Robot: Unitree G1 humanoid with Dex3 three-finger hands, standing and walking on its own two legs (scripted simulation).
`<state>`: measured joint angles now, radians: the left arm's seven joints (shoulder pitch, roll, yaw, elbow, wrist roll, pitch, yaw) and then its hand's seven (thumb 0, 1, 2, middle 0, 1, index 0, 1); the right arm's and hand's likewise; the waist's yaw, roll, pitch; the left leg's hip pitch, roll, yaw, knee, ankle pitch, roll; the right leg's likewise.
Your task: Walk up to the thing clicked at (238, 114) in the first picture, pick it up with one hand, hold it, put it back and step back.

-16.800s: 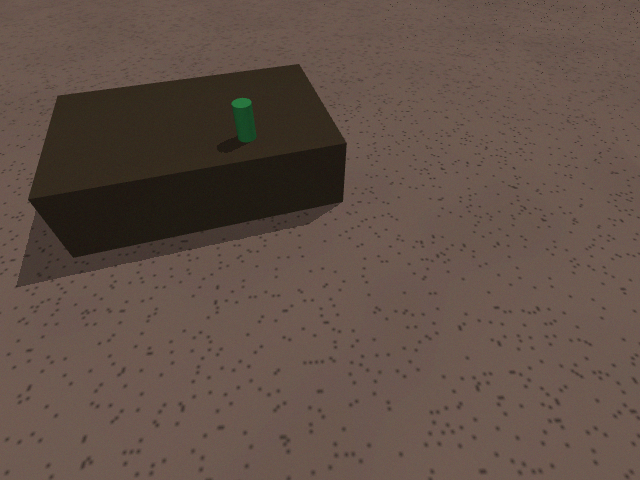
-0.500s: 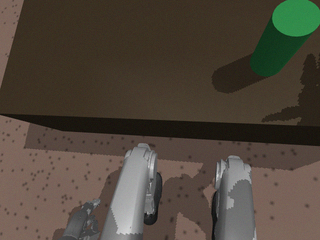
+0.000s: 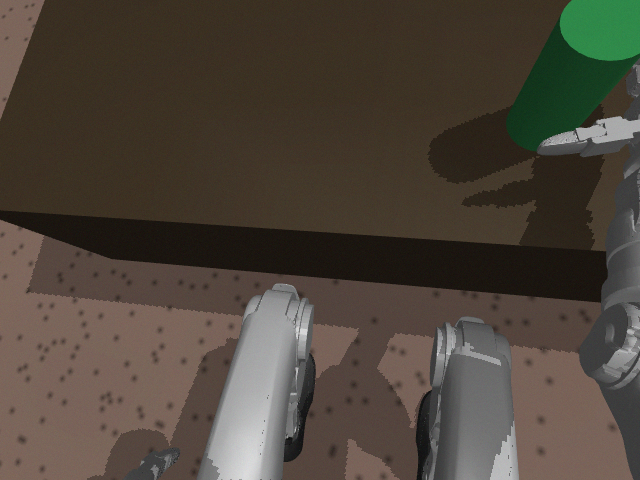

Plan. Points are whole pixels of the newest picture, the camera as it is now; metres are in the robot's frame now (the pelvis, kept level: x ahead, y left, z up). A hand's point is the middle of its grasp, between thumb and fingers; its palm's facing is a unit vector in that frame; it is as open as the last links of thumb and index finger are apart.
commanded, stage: close in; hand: right
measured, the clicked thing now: (567, 83) +0.57 -0.19 +0.01
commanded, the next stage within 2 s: rest palm in 0.08 s
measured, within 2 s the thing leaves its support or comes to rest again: leaves its support in 1.56 s
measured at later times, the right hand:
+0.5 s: hand (576, 94) +0.55 -0.20 +0.02, palm faces +0.14 +0.99 -0.03, open 16.5 cm
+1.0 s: hand (570, 85) +0.56 -0.19 +0.02, palm faces +0.14 +0.99 -0.03, open 11.7 cm
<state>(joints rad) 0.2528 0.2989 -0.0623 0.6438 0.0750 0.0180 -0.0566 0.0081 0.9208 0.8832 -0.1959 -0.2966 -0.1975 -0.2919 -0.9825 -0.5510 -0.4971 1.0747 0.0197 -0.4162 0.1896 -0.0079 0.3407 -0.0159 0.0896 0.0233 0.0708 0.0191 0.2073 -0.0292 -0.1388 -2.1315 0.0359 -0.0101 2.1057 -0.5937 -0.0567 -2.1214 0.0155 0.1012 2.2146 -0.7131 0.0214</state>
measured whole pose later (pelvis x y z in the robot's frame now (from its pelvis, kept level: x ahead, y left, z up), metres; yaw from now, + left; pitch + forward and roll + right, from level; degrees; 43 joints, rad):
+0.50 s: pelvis +0.00 +0.01 +0.00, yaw -2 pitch +36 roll +3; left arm 0.20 0.31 -0.02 0.63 0.08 0.05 -0.06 0.01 0.87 0.92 -0.20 -0.29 -0.18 -0.31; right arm -1.00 -0.48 -0.47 1.06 0.01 -0.45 0.13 -0.01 0.35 -0.06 0.12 0.06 0.10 0.06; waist 0.19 -0.02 -0.12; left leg -2.14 0.04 -0.02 2.12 -0.60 -0.05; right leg -2.11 0.02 0.09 2.20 -0.71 0.04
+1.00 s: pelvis +0.00 +0.00 +0.00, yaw -1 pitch +35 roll +4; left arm 0.23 0.30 -0.05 0.62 0.09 0.07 -0.07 0.01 0.89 0.90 -0.20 -0.30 -0.19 -0.30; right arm -1.06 -0.51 -0.44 1.10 -0.02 -0.44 0.09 -0.01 0.22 -0.29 0.74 0.50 0.72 0.49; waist 0.21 -0.02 -0.10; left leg -2.14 0.05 -0.02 2.12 -0.59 -0.05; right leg -2.13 0.03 0.10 2.21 -0.70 0.03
